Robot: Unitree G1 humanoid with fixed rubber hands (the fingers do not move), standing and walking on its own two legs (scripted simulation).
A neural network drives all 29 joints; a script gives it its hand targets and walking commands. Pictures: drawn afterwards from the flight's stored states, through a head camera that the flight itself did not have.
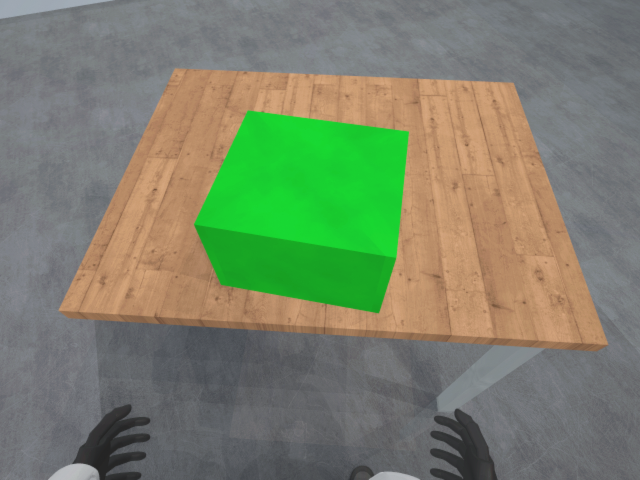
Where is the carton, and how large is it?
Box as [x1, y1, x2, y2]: [194, 110, 408, 312]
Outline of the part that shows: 248,110 194,223 220,283 230,286 378,312 396,257 408,131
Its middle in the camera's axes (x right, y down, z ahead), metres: -0.01 -0.04 +0.60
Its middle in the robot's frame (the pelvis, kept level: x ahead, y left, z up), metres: +0.48 +0.04 +0.00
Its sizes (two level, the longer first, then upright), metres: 0.251 0.226 0.161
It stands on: a table, 0.69 m high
